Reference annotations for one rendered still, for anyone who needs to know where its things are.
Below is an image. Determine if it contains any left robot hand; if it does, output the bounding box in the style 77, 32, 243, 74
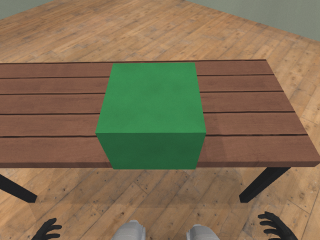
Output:
31, 218, 62, 240

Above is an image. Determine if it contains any robot thigh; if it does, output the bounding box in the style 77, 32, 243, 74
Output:
186, 225, 220, 240
111, 222, 146, 240

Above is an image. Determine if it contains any robot left thigh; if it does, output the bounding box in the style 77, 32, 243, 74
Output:
111, 222, 146, 240

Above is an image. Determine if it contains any carton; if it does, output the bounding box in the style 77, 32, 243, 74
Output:
95, 62, 207, 170

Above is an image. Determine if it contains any right robot hand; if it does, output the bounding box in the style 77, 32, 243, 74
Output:
257, 211, 298, 240

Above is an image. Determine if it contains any robot right thigh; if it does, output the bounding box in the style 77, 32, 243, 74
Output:
186, 225, 220, 240

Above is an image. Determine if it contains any table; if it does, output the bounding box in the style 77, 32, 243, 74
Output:
0, 59, 320, 203

